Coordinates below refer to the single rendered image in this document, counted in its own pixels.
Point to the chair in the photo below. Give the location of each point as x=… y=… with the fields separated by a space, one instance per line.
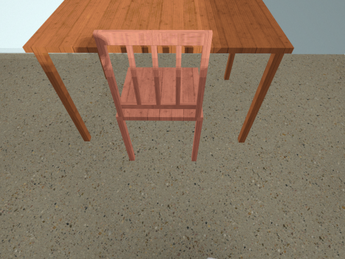
x=157 y=93

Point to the table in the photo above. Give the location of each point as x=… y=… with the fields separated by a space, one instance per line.
x=238 y=26

